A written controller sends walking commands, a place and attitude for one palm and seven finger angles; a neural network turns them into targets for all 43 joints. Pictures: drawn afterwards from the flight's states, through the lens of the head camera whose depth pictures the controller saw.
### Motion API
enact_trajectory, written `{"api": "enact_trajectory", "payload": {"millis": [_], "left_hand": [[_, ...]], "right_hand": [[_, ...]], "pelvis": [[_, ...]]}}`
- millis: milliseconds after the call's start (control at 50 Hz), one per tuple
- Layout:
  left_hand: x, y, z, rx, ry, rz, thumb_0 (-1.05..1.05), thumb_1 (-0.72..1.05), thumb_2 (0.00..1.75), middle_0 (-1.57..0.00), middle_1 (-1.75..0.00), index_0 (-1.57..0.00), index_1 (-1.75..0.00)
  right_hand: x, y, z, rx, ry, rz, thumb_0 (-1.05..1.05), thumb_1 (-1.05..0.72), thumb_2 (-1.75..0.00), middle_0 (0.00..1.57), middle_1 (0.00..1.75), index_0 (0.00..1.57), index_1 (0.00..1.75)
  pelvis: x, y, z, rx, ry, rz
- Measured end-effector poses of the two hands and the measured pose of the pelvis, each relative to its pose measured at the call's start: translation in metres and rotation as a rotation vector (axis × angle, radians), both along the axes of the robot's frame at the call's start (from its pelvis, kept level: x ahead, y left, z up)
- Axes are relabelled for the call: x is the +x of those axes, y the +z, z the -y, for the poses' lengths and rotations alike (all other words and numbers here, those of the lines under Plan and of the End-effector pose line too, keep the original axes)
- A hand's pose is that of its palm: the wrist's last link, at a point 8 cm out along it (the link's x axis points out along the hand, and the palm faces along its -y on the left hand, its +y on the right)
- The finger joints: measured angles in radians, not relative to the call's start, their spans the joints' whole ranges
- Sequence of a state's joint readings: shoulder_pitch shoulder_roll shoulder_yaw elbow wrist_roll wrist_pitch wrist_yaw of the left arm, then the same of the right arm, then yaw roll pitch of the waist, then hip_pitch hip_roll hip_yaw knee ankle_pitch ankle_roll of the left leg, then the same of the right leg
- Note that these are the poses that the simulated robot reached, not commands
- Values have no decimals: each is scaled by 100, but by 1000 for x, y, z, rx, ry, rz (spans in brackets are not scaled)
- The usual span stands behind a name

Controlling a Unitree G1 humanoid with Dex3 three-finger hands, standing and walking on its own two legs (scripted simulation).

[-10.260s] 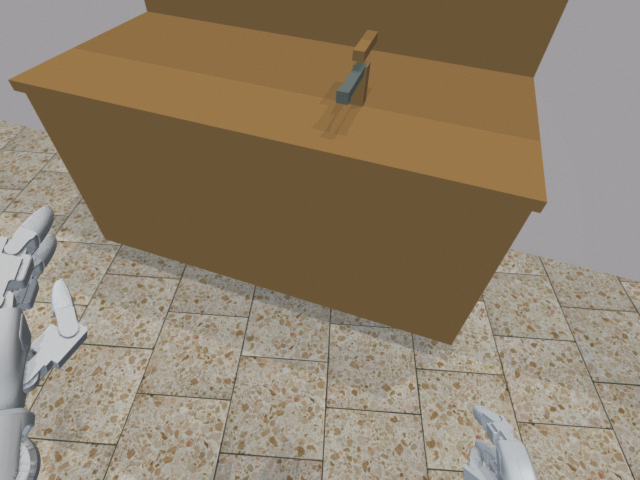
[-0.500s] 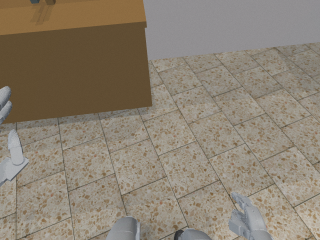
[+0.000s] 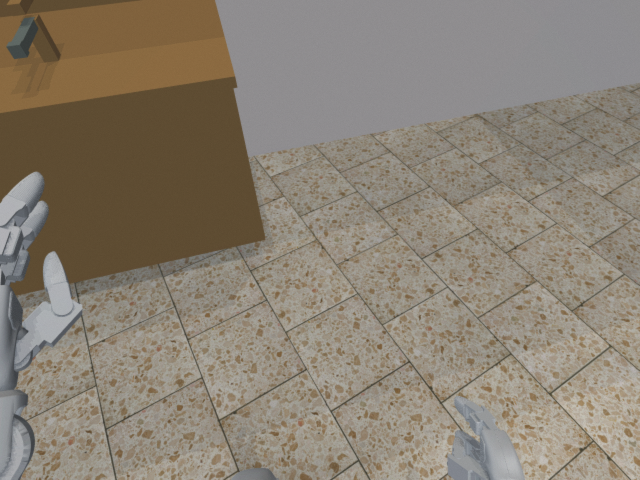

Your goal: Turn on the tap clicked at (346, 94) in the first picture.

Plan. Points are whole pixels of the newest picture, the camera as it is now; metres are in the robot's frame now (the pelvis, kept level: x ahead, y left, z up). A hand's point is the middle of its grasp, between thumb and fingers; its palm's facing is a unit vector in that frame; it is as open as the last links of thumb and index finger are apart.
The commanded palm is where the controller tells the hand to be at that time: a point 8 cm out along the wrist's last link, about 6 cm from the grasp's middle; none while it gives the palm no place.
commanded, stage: take the last steps up to it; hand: left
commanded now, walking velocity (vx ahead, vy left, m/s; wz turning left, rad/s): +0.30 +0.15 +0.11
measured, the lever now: (18, 49) +0.91 +0.75 +0.08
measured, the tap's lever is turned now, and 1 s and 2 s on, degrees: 0 0 0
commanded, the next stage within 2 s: none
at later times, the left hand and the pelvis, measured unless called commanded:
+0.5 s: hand (18, 300) +0.23 +0.28 +0.19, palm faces +0.44 -0.78 -0.44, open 7.5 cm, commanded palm +0.17 +0.32 +0.19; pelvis +0.02 +0.03 +0.01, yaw +2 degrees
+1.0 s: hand (10, 203) +0.34 +0.35 +0.19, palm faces +0.41 -0.78 -0.47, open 7.5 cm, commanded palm +0.27 +0.39 +0.19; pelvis +0.12 +0.10 +0.01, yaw +2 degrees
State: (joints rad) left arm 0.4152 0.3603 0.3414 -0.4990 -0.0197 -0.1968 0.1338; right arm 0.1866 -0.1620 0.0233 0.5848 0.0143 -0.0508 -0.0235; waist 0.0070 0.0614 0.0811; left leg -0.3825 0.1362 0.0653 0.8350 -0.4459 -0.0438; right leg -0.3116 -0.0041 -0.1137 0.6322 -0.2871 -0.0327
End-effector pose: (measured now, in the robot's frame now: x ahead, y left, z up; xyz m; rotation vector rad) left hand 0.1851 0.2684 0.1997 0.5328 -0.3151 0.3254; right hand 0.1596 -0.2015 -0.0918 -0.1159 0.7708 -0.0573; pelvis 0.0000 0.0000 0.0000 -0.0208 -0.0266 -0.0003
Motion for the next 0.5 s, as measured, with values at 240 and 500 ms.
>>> {"api": "enact_trajectory", "payload": {"millis": [240,500], "left_hand": [[-22,0,-24,-3,46,-56,2,88,90,-22,-30,-21,-30],[-1,5,-46,6,74,3,2,89,90,-21,-30,-20,-30]], "right_hand": [[-42,17,46,-186,-82,-141,1,-90,-90,20,30,20,30],[11,12,-16,-62,-34,-3,1,-91,-90,20,30,19,30]], "pelvis": [[-1,17,-12,36,22,-37],[23,11,-30,10,37,-22]]}}
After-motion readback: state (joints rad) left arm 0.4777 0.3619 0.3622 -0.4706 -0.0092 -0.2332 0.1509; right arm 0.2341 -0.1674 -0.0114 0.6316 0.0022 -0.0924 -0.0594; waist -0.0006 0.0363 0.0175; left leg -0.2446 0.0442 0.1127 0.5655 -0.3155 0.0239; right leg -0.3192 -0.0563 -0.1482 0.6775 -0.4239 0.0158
